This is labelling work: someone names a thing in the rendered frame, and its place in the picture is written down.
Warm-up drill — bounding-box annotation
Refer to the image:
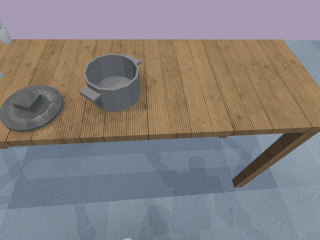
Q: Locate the knob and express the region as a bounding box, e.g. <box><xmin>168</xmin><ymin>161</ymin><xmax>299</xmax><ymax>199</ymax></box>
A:
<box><xmin>12</xmin><ymin>90</ymin><xmax>43</xmax><ymax>112</ymax></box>

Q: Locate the pot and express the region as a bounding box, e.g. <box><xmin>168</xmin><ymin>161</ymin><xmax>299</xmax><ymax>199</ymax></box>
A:
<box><xmin>79</xmin><ymin>53</ymin><xmax>141</xmax><ymax>112</ymax></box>

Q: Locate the left robot hand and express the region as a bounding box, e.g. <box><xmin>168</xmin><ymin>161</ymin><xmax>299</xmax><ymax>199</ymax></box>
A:
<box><xmin>0</xmin><ymin>18</ymin><xmax>12</xmax><ymax>79</ymax></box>

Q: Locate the table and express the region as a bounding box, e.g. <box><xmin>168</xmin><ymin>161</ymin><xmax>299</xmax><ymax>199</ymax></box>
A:
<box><xmin>0</xmin><ymin>39</ymin><xmax>320</xmax><ymax>188</ymax></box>

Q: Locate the lid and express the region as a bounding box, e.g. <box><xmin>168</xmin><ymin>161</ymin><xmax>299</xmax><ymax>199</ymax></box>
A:
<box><xmin>0</xmin><ymin>85</ymin><xmax>63</xmax><ymax>132</ymax></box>

